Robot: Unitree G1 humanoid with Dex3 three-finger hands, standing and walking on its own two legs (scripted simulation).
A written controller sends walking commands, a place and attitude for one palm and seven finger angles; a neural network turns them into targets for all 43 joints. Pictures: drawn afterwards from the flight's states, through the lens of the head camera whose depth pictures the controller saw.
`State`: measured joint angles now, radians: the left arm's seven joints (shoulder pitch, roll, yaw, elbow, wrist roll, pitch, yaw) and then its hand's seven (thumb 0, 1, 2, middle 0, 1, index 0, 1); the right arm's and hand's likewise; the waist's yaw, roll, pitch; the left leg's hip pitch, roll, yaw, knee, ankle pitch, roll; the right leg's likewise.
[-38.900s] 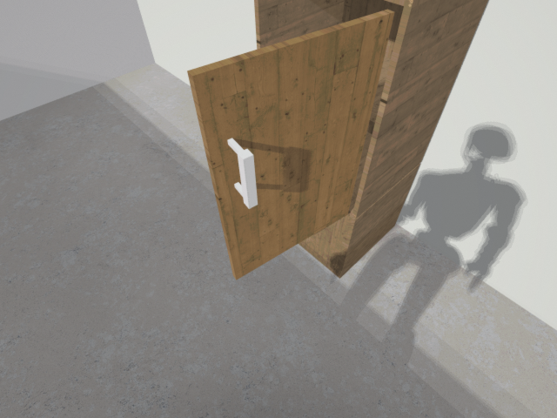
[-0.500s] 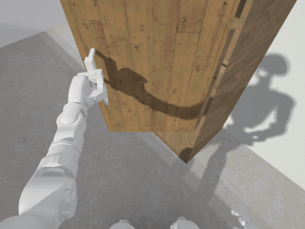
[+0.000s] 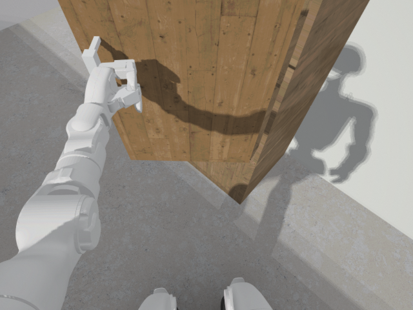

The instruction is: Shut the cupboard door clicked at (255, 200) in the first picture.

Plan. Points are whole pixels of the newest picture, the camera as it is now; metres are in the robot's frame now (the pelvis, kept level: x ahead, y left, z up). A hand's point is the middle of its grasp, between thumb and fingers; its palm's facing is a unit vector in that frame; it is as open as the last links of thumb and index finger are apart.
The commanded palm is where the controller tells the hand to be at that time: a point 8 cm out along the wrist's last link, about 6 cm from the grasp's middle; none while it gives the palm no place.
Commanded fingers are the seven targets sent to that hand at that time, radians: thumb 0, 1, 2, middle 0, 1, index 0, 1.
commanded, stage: push the door shut along its arc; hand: left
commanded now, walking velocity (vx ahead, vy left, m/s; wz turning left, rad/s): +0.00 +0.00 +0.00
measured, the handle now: (103, 73) +0.57 +0.17 +0.11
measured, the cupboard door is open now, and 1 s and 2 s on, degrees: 41 28 22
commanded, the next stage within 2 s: pull the fist back off the door in 0.96 s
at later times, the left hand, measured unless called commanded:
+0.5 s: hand (156, 70) +0.55 +0.06 +0.12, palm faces -0.32 -0.95 -0.02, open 3.0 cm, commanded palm +0.56 +0.12 +0.11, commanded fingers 0.00 0.90 0.90 -1.30 -1.50 -1.30 -1.50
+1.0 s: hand (161, 55) +0.60 +0.05 +0.12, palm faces -0.40 -0.92 -0.01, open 3.0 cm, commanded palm +0.63 +0.08 +0.11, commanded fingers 0.00 0.90 0.90 -1.30 -1.50 -1.30 -1.50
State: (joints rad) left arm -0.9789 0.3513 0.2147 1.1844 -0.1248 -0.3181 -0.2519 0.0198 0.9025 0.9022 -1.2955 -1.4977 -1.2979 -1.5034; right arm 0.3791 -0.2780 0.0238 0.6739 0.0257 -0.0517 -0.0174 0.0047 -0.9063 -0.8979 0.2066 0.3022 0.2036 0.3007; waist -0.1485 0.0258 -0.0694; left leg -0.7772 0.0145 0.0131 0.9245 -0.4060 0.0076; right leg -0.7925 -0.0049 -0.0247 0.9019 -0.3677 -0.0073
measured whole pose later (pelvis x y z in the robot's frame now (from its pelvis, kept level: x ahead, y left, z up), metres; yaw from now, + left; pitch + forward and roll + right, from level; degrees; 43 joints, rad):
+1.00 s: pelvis +0.00 +0.00 -0.03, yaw -1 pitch +27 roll -3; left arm -1.51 0.61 0.22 1.45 -0.01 -0.17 -0.39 -0.01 0.90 0.94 -1.29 -1.50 -1.30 -1.50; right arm 0.43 -0.28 0.05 0.69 -0.03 -0.08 -0.03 0.00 -0.91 -0.90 0.21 0.30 0.20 0.30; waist -0.31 0.05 -0.06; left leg -1.12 0.05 -0.02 1.11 -0.46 0.01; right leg -1.10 0.03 -0.05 1.03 -0.39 -0.01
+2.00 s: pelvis +0.02 -0.01 +0.01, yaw +0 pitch +15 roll +0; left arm -0.94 0.13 0.13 1.11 0.00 -0.36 0.15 0.02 0.90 0.90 -1.30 -1.50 -1.30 -1.50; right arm 0.33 -0.25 -0.02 0.66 -0.02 0.01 0.05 0.00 -0.91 -0.90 0.20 0.30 0.20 0.30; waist -0.14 0.04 -0.11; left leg -0.73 0.02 0.00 0.89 -0.43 -0.01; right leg -0.75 0.00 -0.04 0.88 -0.40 -0.02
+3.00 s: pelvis +0.04 +0.01 +0.06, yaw +1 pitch -4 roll +0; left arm 0.20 0.29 0.14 -0.19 -0.07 -0.03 0.07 0.02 0.90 0.90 -0.79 -0.94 -0.79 -0.95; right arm 0.18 -0.20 0.07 0.59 0.02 0.00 -0.07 0.01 -0.90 -0.90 0.21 0.30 0.20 0.30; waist 0.05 0.07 0.00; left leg -0.11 -0.01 0.00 0.43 -0.26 0.02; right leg -0.12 -0.02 -0.03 0.42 -0.24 0.01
